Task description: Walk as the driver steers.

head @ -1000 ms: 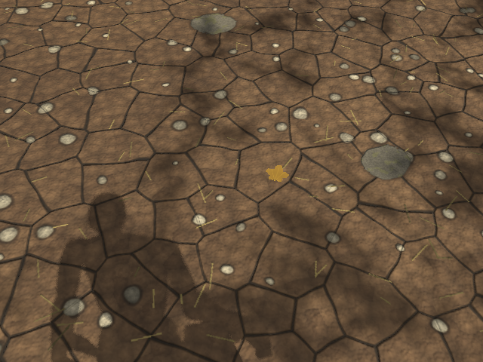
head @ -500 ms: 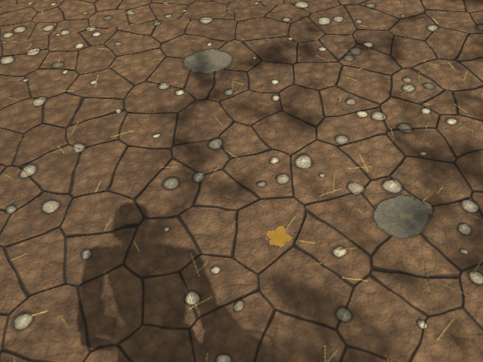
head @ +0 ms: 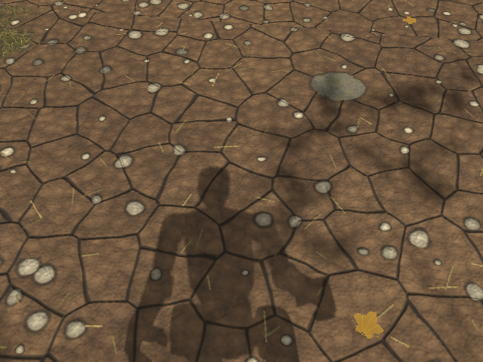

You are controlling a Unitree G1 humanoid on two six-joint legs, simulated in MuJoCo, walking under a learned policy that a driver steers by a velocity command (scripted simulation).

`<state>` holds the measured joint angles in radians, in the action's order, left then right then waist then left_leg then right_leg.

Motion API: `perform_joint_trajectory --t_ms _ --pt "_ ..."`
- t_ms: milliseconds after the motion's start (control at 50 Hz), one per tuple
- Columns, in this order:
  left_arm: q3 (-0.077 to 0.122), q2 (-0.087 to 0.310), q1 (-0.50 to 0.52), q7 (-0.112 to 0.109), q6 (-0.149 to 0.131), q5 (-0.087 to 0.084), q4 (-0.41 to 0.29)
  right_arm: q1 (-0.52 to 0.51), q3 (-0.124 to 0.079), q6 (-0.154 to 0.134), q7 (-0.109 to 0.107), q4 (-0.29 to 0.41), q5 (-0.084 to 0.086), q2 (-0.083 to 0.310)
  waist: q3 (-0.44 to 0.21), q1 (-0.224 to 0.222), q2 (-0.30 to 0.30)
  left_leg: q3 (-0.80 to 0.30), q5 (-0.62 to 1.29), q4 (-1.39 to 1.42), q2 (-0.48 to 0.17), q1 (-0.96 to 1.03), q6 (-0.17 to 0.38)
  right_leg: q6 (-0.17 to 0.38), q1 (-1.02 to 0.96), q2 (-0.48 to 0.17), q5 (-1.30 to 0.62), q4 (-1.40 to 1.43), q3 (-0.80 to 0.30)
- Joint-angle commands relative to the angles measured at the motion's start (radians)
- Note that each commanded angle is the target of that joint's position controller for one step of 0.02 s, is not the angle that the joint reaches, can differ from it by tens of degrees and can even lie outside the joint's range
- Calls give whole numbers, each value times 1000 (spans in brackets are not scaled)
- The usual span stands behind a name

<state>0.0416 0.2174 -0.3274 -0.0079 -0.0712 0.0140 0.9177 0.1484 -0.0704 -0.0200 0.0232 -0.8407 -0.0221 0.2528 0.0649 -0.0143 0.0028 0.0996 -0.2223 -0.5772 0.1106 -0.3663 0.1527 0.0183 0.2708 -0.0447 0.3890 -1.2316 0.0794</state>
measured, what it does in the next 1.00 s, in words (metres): walks ahead: right foot, then left foot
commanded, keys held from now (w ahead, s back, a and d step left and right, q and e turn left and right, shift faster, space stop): w+q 0.16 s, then w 0.10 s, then e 0.74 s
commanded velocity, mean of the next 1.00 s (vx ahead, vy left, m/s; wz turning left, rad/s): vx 0.24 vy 0.00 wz -0.08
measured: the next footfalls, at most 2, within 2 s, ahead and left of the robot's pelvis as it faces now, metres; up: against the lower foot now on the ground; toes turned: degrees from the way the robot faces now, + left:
right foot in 0.44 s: +0.42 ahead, -0.08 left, +0.00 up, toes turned +6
left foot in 0.98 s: +0.38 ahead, +0.10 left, +0.00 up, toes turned -17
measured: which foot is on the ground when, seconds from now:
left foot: down 0.00-0.44, up 0.46-0.96, down 0.98-1.00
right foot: up 0.00-0.42, down 0.44-0.98, up 1.00-1.00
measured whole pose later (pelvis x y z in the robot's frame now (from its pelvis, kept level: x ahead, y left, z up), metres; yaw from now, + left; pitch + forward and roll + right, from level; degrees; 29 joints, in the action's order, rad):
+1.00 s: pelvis +0.31 +0.01 +0.01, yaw -10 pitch +1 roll +0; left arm 0.09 0.29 -0.24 0.01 0.06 0.01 0.80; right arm 0.19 -0.02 0.01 -0.06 -0.78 -0.01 0.27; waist 0.02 -0.03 0.03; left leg -0.07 -0.27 -0.47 0.06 -0.25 0.03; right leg 0.03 0.38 0.17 0.16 -0.48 -0.22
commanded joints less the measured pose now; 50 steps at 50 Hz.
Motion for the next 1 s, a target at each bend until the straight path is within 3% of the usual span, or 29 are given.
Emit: perform_joint_trajectory --t_ms 20,60,120,260,320,360,400,420,440,460,480,500,520,540,560,640,760,880,920,960,980,1000 --pt "24 123 48 5 -26 10 -120 127 -35 -8 -22 3 17 128 -37 14 53 -461 279 341 -325 297 172 -10 374 -67 -66 -12 -116" --pt "21 108 15 11 14 35 -116 115 -26 -29 -22 9 24 113 -56 -18 20 -384 380 354 -266 229 152 -37 292 -73 -72 60 -109" --pt "18 97 84 20 40 36 -152 169 -33 -44 -19 -1 25 153 -46 -9 -10 -346 419 370 -222 203 135 -68 330 -69 -147 167 -80" --pt "5 94 321 34 37 26 -233 317 -23 -44 -24 -26 20 137 -26 90 -65 -339 486 360 -208 360 55 -59 427 -41 -378 470 -58" --pt "-9 75 359 36 22 17 -241 335 -9 -44 -36 -42 10 121 -11 105 -65 -267 730 308 -206 398 16 -21 350 4 -407 603 -9" --pt "-8 87 320 32 10 14 -227 323 -3 -48 -41 -48 2 125 -28 85 -94 -253 844 263 -221 410 -14 19 240 40 -385 660 -2" --pt "9 137 139 21 -3 16 -162 271 -5 -55 -50 -45 -4 148 -89 0 -112 -243 1004 115 -228 444 -43 64 81 86 -334 710 -14" --pt "13 142 12 14 -16 17 -118 236 -8 -55 -50 -43 2 162 -129 -71 -85 -207 964 -42 -200 430 -57 83 -48 82 -451 821 -20" --pt "22 187 -103 5 -26 28 -85 240 -1 -62 -50 -20 12 143 -222 -102 -14 -180 657 -259 -148 291 -75 114 -271 -48 -783 782 -142" --pt "42 275 -110 11 -20 33 -90 418 17 -57 -52 -26 42 40 -361 -7 246 -107 -268 -638 10 17 -126 310 -551 -360 -1400 669 -491" --pt "42 239 -100 22 -1 -20 -96 436 7 -44 -55 -48 22 111 -446 -9 161 -153 -349 -750 18 -69 -132 381 -555 -372 -1400 752 -638" --pt "39 205 6 25 7 -32 -127 325 4 -35 -53 -29 -1 131 -317 1 60 -182 -268 -782 -35 -119 -138 357 -427 -315 -1213 795 -543" --pt "27 159 75 23 15 -28 -141 239 7 -32 -49 -7 -13 125 -210 5 18 -173 -226 -743 -65 -150 -141 321 -309 -254 -1072 839 -464" --pt "22 142 89 18 21 -24 -137 194 8 -22 -43 9 -13 117 -149 16 8 -171 -204 -702 -90 -152 -148 290 -222 -206 -1003 878 -408" --pt "22 142 78 12 26 -26 -125 196 10 -5 -38 19 -17 107 -130 35 25 -167 -183 -647 -106 -112 -157 262 -149 -169 -944 906 -373" --pt "40 185 78 15 43 -6 -126 208 18 37 -42 27 -12 76 -157 59 63 -139 -173 -533 -96 -41 -184 233 -21 -109 -722 941 -342" --pt "63 207 54 10 86 2 -146 60 14 61 -54 78 -8 93 -109 2 122 -153 -139 -364 -104 -112 -199 199 22 -77 -58 1024 -480" --pt "78 213 54 11 109 12 -158 30 24 40 -68 104 15 87 -102 -21 132 -164 -186 -186 -62 -42 -173 182 -10 -72 -69 992 -578" --pt "80 211 75 16 116 12 -164 73 26 29 -73 102 25 89 -104 -5 144 -164 -203 -68 -37 40 -150 165 1 -64 -130 977 -612" --pt "80 206 114 16 121 -4 -174 166 24 15 -84 85 25 94 -101 51 132 -158 -101 187 -31 202 -121 104 66 -19 -96 943 -604" --pt "70 170 103 13 118 -14 -184 171 10 9 -93 87 14 152 -89 41 45 -264 -128 330 -142 277 -94 43 144 53 40 865 -542" --pt "57 105 56 10 112 -28 -202 121 -11 14 -97 123 -1 256 -114 0 -181 -563 -224 414 -420 327 -3 -17 262 200 142 603 -330"
Velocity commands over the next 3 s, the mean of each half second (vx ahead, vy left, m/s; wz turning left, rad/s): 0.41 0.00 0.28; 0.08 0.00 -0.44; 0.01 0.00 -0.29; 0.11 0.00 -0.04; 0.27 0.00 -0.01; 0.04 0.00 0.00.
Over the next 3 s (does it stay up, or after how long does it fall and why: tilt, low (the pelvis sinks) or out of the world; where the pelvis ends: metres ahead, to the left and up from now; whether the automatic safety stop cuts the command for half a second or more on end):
stays up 0.57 -0.04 0.02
